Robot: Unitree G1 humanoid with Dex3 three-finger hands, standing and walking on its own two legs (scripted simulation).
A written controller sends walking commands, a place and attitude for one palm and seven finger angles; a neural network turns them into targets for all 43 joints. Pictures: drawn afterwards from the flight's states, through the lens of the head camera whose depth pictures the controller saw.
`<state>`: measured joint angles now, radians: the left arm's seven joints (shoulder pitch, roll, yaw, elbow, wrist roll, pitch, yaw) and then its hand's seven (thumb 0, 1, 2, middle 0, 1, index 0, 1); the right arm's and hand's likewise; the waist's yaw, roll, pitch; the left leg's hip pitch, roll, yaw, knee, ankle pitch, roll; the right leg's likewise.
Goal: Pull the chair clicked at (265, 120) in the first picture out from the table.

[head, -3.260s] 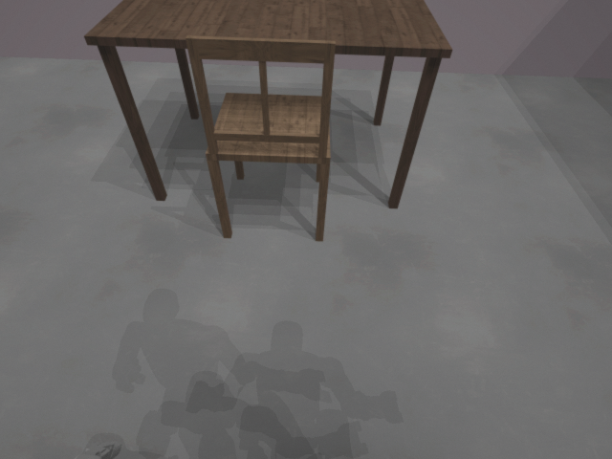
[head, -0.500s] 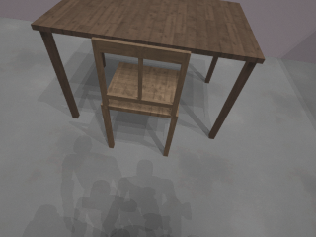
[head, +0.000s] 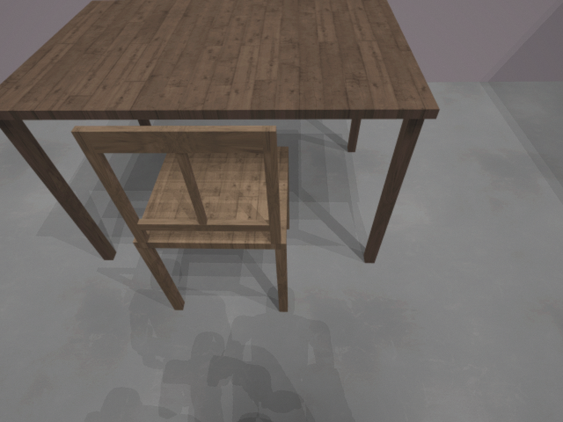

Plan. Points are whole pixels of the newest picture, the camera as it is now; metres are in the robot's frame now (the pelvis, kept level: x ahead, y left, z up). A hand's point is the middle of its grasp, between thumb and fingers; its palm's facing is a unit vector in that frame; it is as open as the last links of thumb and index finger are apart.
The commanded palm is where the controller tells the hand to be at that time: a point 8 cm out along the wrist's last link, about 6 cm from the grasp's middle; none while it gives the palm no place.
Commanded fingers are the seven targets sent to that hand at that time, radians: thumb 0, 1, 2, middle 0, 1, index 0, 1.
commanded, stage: take the last steps up to it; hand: left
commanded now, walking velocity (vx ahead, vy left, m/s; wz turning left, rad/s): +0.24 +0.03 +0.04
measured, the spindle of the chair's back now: (193, 190) +0.62 +0.23 -0.11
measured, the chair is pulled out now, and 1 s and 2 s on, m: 0.00 0.00 0.00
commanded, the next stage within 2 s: come to a stop and stand still in 0.24 s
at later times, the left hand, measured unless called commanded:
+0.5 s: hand out of the picture +0.10 +0.19 -0.18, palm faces +0.10 -0.98 -0.15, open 7.3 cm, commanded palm none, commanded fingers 0.00 0.90 0.90 -0.20 -0.30 -0.20 -0.30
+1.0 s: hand (189, 410) +0.17 +0.16 -0.15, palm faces +0.08 -0.96 -0.25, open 7.3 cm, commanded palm none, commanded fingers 0.00 0.90 0.90 -0.20 -0.30 -0.20 -0.30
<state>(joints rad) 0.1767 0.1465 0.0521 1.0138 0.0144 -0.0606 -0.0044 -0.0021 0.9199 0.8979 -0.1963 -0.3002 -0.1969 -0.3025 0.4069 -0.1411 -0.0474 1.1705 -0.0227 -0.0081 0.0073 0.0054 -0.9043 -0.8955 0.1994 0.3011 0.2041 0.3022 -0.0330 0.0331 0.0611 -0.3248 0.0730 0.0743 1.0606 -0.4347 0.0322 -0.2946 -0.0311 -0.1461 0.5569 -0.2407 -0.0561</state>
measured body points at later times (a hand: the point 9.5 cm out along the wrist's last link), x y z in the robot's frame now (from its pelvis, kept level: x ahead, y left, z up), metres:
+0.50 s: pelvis +0.14 +0.03 +0.00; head +0.15 +0.05 +0.45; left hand +0.09 +0.24 -0.17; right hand +0.23 -0.19 -0.14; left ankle +0.17 +0.12 -0.73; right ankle +0.10 -0.09 -0.70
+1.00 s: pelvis +0.12 -0.02 +0.01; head +0.13 -0.05 +0.46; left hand +0.17 +0.21 -0.13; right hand +0.14 -0.26 -0.16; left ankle +0.07 +0.12 -0.69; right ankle +0.14 -0.10 -0.73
